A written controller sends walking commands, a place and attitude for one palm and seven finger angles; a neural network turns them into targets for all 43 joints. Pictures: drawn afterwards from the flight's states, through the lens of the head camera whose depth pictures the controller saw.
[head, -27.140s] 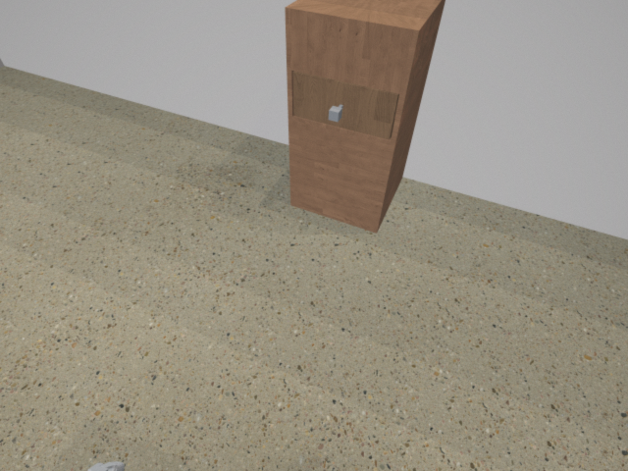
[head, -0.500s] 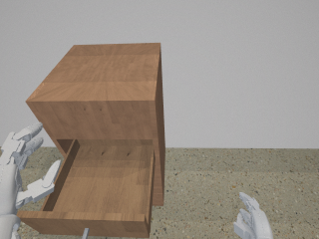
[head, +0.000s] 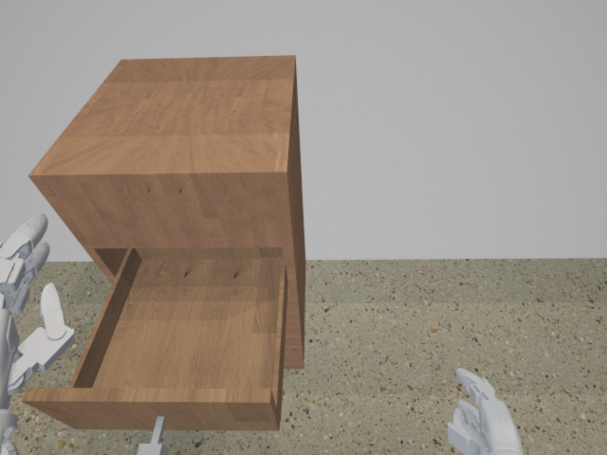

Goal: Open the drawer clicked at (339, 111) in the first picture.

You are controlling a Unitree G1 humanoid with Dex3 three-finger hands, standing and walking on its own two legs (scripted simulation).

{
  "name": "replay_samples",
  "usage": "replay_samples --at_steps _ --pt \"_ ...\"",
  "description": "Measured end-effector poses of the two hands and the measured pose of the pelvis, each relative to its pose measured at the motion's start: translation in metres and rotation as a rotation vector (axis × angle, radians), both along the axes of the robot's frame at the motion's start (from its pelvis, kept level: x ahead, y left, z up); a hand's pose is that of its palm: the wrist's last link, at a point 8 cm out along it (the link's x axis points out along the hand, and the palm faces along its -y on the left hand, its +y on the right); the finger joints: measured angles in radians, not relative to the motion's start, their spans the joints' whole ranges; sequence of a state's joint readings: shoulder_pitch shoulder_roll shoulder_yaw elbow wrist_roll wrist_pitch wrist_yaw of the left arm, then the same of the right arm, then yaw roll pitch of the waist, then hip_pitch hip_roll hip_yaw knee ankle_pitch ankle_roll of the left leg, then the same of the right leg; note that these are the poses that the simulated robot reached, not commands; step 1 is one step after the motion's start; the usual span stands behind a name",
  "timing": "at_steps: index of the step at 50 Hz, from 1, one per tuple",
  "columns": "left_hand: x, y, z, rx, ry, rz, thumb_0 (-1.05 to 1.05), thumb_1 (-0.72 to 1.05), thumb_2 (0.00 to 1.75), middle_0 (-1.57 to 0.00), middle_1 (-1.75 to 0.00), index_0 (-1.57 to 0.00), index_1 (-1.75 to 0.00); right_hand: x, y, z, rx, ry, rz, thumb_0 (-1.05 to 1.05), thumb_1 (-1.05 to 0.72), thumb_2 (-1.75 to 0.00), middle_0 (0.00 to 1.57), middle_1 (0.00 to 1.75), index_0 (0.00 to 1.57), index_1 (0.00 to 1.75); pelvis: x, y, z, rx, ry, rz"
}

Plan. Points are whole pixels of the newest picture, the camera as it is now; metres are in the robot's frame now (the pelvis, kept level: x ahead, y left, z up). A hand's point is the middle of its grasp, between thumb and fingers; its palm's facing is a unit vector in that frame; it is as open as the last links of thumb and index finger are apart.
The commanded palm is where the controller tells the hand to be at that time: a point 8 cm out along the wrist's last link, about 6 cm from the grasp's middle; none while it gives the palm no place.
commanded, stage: step back with the hand held close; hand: left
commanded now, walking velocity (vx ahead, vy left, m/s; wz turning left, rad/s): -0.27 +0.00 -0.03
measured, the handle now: (155, 445) +0.17 +0.27 -0.20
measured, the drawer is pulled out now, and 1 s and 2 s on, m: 0.30 0.30 0.30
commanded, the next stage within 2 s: stop stepping back and stand still in 1.30 s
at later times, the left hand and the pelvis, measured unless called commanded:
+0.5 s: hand (18, 388) +0.15 +0.26 +0.15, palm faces +0.29 -0.82 -0.50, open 7.4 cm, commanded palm +0.08 +0.30 +0.18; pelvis -0.05 +0.03 -0.01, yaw +0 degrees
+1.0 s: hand (37, 425) +0.12 +0.23 +0.16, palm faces +0.21 -0.84 -0.50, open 7.4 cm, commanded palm +0.04 +0.29 +0.18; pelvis -0.10 +0.01 -0.01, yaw -3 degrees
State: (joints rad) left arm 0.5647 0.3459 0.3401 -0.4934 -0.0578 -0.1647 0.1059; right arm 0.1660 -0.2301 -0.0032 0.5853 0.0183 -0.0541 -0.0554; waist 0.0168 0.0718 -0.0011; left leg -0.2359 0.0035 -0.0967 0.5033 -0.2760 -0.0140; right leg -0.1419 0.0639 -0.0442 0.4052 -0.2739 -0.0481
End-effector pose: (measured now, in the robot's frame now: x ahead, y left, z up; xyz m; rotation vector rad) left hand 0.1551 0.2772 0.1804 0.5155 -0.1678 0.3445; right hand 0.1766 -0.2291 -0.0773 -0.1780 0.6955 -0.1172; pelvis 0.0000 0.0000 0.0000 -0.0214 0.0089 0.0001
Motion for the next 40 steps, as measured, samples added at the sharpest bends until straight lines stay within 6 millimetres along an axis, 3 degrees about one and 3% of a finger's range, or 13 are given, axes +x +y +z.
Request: replay_samples --at_steps 10,23,31,40 --pt "-0.011 0.01 -0.009 0.026 0.094 -0.069 0.02 0.89 0.9 -0.21 -0.3 -0.21 -0.3 -0.023 0.002 0.0 -0.044 0.088 -0.066 0.02 -0.9 -0.9 0.2 0.3 0.2 0.3 -0.015 0.017 0.0 0.004 0.042 -0.007" --pt "-0.039 0.024 -0.005 0.045 0.026 -0.077 0.02 0.89 0.9 -0.21 -0.3 -0.21 -0.3 -0.041 0.028 0.007 -0.04 0.031 -0.027 0.02 -0.9 -0.9 0.2 0.3 0.2 0.3 -0.046 0.027 -0.005 -0.001 0.055 -0.01" --pt "-0.06 0.025 -0.004 0.023 -0.037 -0.064 0.02 0.89 0.9 -0.21 -0.3 -0.21 -0.3 -0.058 0.027 0.004 -0.061 0.032 -0.011 0.02 -0.9 -0.9 0.2 0.3 0.2 0.3 -0.06 0.028 -0.009 -0.028 0.053 0.003" --pt "-0.058 0.038 -0.004 0.04 -0.058 -0.067 0.02 0.89 0.9 -0.21 -0.3 -0.21 -0.3 -0.08 0.028 0.004 -0.09 0.06 -0.053 0.02 -0.9 -0.9 0.2 0.3 0.2 0.3 -0.067 0.034 -0.008 -0.019 0.062 -0.002"
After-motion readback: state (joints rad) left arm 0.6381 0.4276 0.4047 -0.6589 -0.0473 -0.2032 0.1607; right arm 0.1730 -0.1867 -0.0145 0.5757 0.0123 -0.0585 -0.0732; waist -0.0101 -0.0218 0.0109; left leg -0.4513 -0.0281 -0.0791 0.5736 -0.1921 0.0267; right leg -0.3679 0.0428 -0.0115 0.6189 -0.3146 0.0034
